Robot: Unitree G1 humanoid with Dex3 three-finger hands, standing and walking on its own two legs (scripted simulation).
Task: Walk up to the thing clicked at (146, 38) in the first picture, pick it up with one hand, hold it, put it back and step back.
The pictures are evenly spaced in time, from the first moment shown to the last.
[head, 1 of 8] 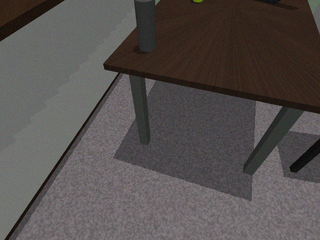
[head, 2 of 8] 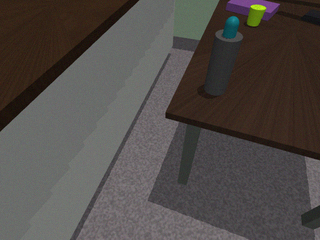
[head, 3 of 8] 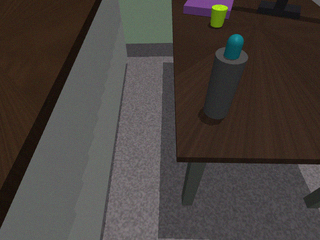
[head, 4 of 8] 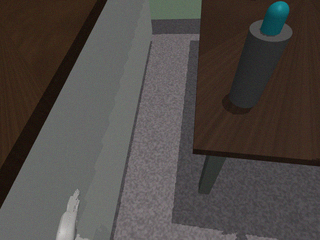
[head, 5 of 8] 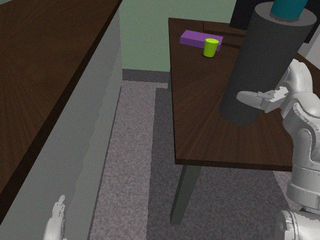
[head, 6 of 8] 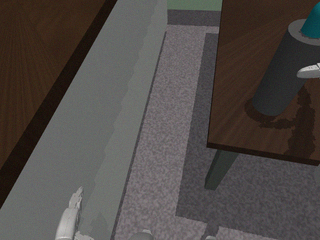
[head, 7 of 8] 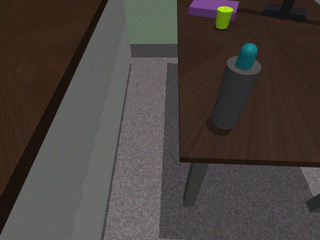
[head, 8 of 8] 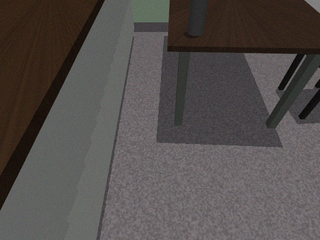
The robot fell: no
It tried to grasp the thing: yes
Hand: right
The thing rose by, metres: 0.22
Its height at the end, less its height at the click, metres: +0.00
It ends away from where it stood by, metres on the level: 0.04
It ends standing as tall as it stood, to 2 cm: yes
